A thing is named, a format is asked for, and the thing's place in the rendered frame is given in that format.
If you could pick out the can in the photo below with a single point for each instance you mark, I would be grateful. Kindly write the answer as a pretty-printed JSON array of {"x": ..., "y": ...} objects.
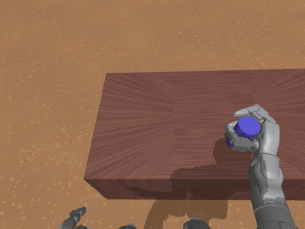
[{"x": 246, "y": 127}]

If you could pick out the right robot arm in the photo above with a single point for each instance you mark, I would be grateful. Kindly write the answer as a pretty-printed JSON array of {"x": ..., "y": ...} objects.
[{"x": 269, "y": 204}]

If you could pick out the left robot hand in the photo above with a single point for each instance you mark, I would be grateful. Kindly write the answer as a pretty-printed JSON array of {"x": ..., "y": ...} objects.
[{"x": 73, "y": 219}]

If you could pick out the right robot hand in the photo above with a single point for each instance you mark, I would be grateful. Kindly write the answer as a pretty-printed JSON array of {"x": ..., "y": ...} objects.
[{"x": 266, "y": 141}]

